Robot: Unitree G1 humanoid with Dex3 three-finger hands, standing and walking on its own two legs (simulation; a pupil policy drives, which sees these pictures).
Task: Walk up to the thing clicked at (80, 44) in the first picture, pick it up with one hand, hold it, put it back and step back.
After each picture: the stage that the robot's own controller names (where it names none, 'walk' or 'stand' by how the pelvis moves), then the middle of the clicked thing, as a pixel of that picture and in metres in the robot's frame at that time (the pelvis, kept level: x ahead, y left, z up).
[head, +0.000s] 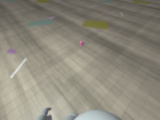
stand; (81, 43) +1.66 +0.27 -0.72
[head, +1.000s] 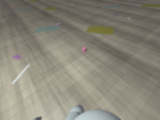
walk; (83, 49) +1.53 +0.30 -0.72
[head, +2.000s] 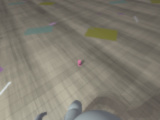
walk; (79, 63) +1.00 +0.28 -0.72
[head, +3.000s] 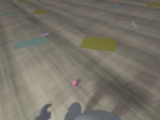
walk; (74, 83) +0.61 +0.28 -0.72
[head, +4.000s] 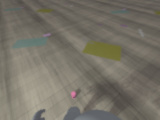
stand; (73, 95) +0.43 +0.24 -0.71
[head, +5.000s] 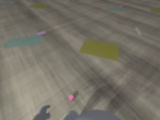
stand; (71, 98) +0.36 +0.22 -0.71
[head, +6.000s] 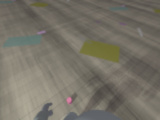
stand; (69, 100) +0.32 +0.23 -0.71
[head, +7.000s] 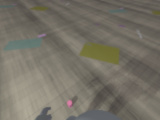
stand; (70, 103) +0.30 +0.23 -0.72
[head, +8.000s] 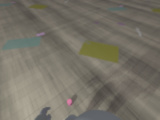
stand; (69, 102) +0.30 +0.24 -0.72
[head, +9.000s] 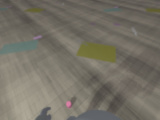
stand; (69, 104) +0.29 +0.26 -0.72
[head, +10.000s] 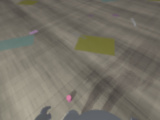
stand; (69, 98) +0.30 +0.27 -0.71
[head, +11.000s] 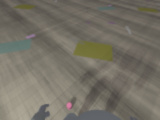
stand; (69, 106) +0.26 +0.21 -0.72
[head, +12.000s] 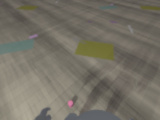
stand; (70, 104) +0.28 +0.22 -0.72
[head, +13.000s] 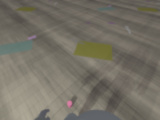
stand; (69, 104) +0.29 +0.23 -0.72
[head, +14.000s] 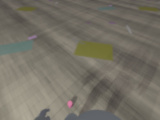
stand; (70, 104) +0.29 +0.22 -0.72
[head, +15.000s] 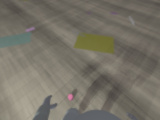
go down; (70, 97) +0.31 +0.22 -0.71
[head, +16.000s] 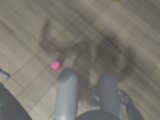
go down; (56, 65) +0.36 +0.27 -0.29
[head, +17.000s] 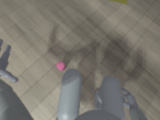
close in; (61, 66) +0.35 +0.27 -0.29
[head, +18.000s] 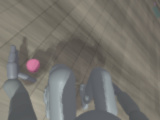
close in; (33, 66) +0.33 +0.29 -0.21
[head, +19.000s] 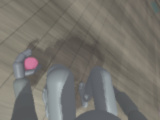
close; (31, 65) +0.33 +0.30 -0.21
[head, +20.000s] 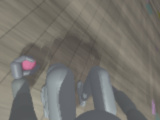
close; (28, 65) +0.32 +0.30 -0.22
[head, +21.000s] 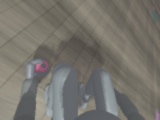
lift; (41, 67) +0.31 +0.26 -0.20
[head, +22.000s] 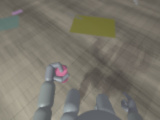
lift; (62, 74) +0.31 +0.19 +0.00
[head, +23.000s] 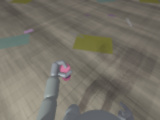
hold; (65, 72) +0.34 +0.18 +0.02
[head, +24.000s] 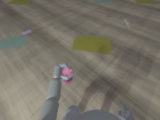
hold; (67, 75) +0.33 +0.17 +0.00
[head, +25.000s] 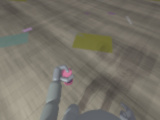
hold; (67, 77) +0.32 +0.17 -0.01
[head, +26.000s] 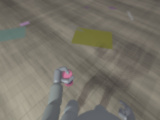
crouch; (68, 78) +0.31 +0.16 -0.05
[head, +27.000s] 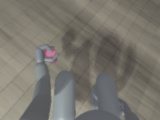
lower; (51, 55) +0.42 +0.26 -0.11
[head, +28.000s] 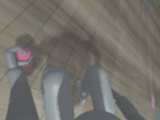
lower; (25, 58) +0.38 +0.30 -0.22
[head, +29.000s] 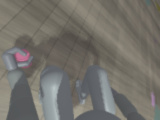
lower; (24, 59) +0.37 +0.30 -0.21
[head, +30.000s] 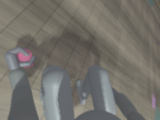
lower; (26, 59) +0.37 +0.30 -0.22
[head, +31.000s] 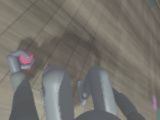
lower; (27, 61) +0.35 +0.30 -0.22
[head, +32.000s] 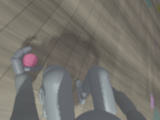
open; (29, 62) +0.35 +0.28 -0.22
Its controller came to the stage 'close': yes
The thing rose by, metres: 0.70
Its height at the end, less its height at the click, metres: +0.00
